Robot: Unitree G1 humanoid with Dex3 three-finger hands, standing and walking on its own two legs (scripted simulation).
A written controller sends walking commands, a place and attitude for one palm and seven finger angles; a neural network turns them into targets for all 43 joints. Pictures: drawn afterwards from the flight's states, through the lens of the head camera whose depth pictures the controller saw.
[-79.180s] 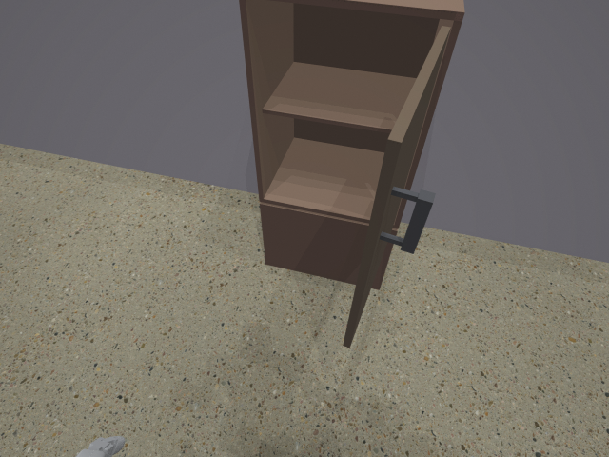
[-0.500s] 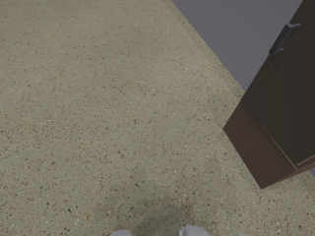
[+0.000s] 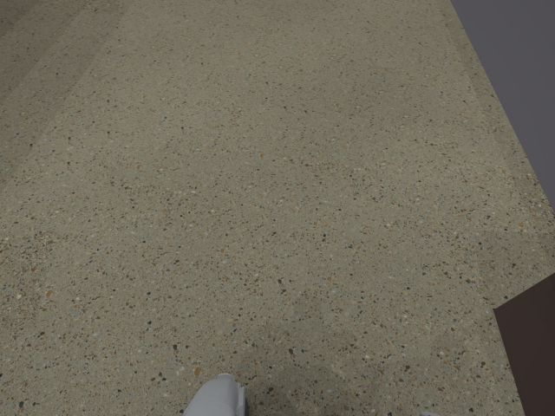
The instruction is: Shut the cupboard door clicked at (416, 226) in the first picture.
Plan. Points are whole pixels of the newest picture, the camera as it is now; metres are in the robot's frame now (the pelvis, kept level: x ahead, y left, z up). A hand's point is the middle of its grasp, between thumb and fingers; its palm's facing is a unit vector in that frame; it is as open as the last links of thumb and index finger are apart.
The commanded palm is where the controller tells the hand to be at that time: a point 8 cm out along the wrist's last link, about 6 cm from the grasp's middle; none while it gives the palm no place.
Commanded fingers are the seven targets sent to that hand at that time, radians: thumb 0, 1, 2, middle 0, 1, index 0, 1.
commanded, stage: walk to a spot facing it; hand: left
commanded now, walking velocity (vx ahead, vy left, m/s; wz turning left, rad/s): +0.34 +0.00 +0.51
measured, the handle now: out of the picture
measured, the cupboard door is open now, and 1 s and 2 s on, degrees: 2 2 2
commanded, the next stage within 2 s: turn to face it in 0.76 s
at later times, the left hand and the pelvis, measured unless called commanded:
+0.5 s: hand (180, 307) +0.30 +0.21 -0.15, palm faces +0.15 -0.95 -0.26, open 7.4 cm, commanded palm none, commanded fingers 0.00 0.90 0.90 -0.20 -0.30 -0.20 -0.30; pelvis +0.20 -0.01 -0.02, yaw +9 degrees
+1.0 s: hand (179, 352) +0.23 +0.21 -0.20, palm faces +0.49 -0.85 -0.20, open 7.4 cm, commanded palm none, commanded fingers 0.00 0.90 0.90 -0.20 -0.30 -0.20 -0.30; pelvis +0.33 +0.05 -0.02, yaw +25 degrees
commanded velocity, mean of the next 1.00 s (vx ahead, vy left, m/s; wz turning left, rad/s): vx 0.15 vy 0.00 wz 0.30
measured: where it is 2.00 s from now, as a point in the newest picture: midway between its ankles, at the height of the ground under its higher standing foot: (268, 351)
